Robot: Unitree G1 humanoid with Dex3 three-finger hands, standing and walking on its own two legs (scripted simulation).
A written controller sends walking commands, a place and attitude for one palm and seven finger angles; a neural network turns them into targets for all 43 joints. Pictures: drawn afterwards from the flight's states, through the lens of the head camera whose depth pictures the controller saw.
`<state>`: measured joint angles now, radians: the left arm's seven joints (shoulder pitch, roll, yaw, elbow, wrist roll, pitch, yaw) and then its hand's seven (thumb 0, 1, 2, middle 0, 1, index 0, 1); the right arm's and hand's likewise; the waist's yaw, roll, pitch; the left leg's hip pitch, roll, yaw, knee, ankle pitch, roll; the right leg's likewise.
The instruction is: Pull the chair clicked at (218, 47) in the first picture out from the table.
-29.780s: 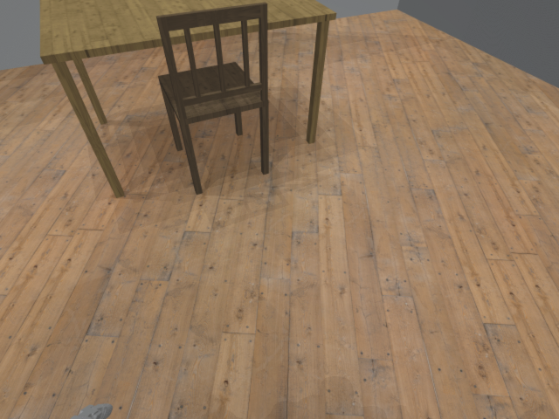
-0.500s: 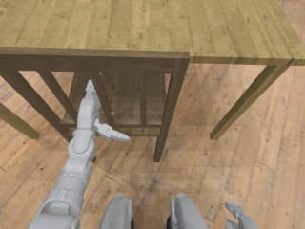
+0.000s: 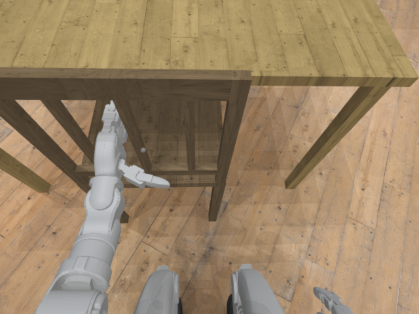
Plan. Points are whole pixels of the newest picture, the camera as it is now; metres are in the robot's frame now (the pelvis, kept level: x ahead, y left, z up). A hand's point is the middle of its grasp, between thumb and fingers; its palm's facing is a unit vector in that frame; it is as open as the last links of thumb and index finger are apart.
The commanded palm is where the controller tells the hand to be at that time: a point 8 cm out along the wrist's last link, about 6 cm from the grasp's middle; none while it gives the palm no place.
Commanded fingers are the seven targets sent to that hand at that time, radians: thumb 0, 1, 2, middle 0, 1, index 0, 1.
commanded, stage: push the fingers through the gap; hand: left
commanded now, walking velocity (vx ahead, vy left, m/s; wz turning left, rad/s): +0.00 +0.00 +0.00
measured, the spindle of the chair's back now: (136, 139) +0.45 +0.14 +0.00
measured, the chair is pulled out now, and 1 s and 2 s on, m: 0.00 0.00 0.03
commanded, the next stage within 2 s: hook a spindle and tug to test in 0.06 s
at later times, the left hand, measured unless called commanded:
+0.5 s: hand (145, 148) +0.42 +0.11 +0.02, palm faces -0.02 -1.00 -0.04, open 15.6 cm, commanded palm +0.39 +0.16 +0.02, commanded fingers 0.00 -0.33 0.37 -0.38 -1.07 -0.38 -1.07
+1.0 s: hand (146, 147) +0.42 +0.11 +0.02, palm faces +0.00 -1.00 -0.03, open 6.3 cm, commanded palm +0.39 +0.15 +0.02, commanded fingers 0.00 0.90 0.90 -0.50 -1.45 -0.50 -1.45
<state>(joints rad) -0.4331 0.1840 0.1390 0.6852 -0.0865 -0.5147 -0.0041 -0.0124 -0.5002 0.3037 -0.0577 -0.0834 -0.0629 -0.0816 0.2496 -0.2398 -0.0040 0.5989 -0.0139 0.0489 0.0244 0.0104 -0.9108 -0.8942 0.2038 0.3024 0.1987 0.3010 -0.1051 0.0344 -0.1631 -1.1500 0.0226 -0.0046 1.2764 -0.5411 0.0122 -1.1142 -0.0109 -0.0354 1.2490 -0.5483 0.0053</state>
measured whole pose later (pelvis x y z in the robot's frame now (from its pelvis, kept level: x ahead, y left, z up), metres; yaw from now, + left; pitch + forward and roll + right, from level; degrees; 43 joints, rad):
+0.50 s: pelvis +0.00 +0.00 +0.00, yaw +0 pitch +24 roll -2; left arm -0.49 0.18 0.13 0.74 -0.07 -0.51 0.02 -0.01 -0.50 0.30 -0.21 -0.57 -0.22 -0.57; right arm 0.23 -0.23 0.00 0.59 -0.02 0.06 0.03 0.01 -0.91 -0.89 0.20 0.30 0.20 0.30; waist -0.11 0.04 -0.16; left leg -1.18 0.02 -0.01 1.30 -0.54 0.02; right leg -1.14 -0.01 -0.04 1.26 -0.55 0.01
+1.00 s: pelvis +0.00 +0.00 +0.00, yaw +0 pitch +24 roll -2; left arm -0.46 0.17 0.10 0.70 -0.09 -0.48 0.04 0.00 0.53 0.75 -0.48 -1.43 -0.44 -1.43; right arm 0.25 -0.24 -0.01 0.59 -0.02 0.07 0.04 0.01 -0.91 -0.89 0.20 0.30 0.20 0.30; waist -0.10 0.04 -0.17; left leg -1.15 0.02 -0.01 1.28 -0.55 0.02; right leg -1.11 -0.01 -0.04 1.24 -0.55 0.01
